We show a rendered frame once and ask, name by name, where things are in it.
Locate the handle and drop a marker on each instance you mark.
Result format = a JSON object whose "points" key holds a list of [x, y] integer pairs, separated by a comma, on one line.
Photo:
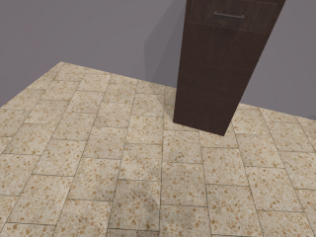
{"points": [[226, 17]]}

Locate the drawer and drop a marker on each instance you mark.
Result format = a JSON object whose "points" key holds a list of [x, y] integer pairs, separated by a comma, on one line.
{"points": [[257, 14]]}

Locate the cabinet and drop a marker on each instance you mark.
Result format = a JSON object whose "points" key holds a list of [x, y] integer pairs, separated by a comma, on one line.
{"points": [[216, 65]]}

